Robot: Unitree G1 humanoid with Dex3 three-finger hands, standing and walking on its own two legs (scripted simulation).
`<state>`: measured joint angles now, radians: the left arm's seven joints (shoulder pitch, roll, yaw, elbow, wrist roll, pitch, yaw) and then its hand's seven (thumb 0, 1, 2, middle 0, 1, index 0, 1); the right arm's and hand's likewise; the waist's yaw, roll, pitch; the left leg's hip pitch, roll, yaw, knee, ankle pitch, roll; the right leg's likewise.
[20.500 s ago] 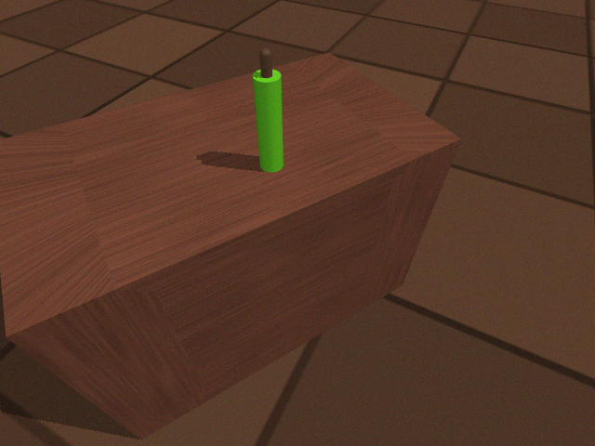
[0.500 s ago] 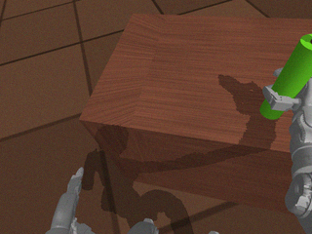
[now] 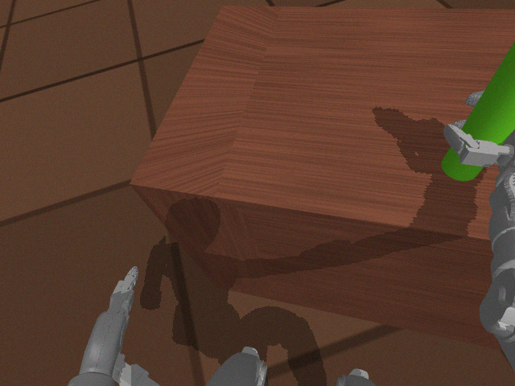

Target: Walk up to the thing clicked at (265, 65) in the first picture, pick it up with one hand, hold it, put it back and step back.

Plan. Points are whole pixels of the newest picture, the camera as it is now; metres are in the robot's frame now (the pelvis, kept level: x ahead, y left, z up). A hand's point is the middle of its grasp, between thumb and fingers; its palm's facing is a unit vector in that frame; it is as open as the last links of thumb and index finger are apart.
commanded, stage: open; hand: right
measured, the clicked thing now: (502, 105) +0.52 -0.22 +0.13
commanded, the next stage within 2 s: withdraw in 0.32 s
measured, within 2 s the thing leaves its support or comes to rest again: neither
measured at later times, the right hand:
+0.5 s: hand (485, 119) +0.53 -0.21 +0.09, palm faces +0.19 +0.98 +0.01, open 14.5 cm
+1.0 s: hand out of the picture +0.53 -0.30 +0.19, palm faces +0.26 +0.96 -0.12, open 17.1 cm
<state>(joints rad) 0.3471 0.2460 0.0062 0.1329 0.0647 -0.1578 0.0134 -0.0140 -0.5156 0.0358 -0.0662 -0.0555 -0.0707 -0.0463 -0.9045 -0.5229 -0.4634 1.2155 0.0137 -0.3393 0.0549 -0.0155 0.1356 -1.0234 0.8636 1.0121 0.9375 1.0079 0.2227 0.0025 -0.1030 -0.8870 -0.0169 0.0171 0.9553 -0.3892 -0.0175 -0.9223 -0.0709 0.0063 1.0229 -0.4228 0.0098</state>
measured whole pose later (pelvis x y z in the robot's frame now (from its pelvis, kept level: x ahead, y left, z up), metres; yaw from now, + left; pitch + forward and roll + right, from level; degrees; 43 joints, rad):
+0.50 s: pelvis +0.00 +0.00 -0.01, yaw +0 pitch +19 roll +3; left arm 0.38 0.25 0.01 0.08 0.05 -0.11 0.00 -0.01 -0.54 0.06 -0.06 -0.06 -0.06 -0.06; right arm -0.96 -0.55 -0.48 1.22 0.01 -0.32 0.08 -0.01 0.38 -0.19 0.46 0.32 0.46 0.31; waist 0.22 -0.01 -0.11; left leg -0.93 -0.02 0.02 0.99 -0.40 -0.02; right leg -0.96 -0.07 0.01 1.06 -0.44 0.01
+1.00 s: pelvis +0.03 +0.00 +0.03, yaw -1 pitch +16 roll +2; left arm 0.31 0.25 -0.03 0.24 -0.01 -0.08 0.03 -0.01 -0.54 0.05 -0.06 -0.05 -0.06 -0.05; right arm -1.06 -0.79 -0.43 1.34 -0.02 -0.13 0.19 -0.01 0.45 -0.04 0.08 0.05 0.08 0.05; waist 0.17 -0.03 -0.13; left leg -0.71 -0.01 0.02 0.79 -0.36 -0.02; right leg -0.75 -0.06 0.00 0.87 -0.40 0.01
